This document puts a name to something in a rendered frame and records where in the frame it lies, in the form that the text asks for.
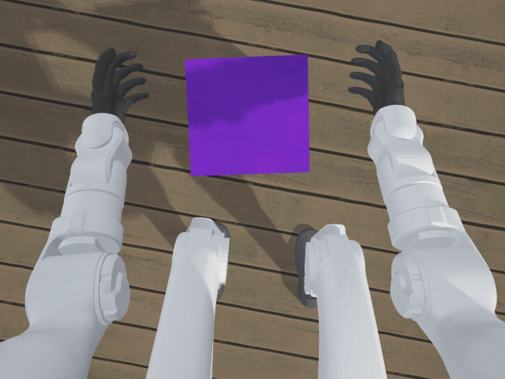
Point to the right robot hand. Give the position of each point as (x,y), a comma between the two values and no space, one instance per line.
(387,84)

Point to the carton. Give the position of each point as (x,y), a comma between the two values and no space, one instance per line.
(248,115)

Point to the right robot foot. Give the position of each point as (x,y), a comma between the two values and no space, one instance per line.
(303,237)

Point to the right robot upper arm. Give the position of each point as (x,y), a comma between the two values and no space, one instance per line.
(449,292)

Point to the left robot forearm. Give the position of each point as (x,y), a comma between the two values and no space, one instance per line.
(92,211)

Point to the left robot upper arm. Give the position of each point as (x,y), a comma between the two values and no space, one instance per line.
(71,301)

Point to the left robot hand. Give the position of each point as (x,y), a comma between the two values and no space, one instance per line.
(107,93)

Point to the right robot thigh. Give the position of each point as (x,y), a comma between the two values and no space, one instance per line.
(349,343)

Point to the right robot forearm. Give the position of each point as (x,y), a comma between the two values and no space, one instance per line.
(418,210)

